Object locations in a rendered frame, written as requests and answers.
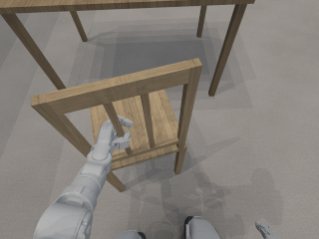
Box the robot left forearm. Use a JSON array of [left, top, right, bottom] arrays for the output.
[[32, 143, 113, 239]]

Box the right robot thigh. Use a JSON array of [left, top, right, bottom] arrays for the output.
[[185, 219, 220, 239]]

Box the left robot hand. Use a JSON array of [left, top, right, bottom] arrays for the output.
[[96, 114, 134, 151]]

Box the chair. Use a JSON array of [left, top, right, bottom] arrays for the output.
[[31, 58, 202, 192]]

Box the robot left upper arm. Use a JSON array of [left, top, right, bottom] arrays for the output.
[[34, 202, 94, 239]]

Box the right robot hand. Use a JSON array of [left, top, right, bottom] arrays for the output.
[[255, 221, 280, 239]]

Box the robot right foot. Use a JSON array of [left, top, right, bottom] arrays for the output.
[[183, 216, 193, 239]]

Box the table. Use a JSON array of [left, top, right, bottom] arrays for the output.
[[0, 0, 255, 97]]

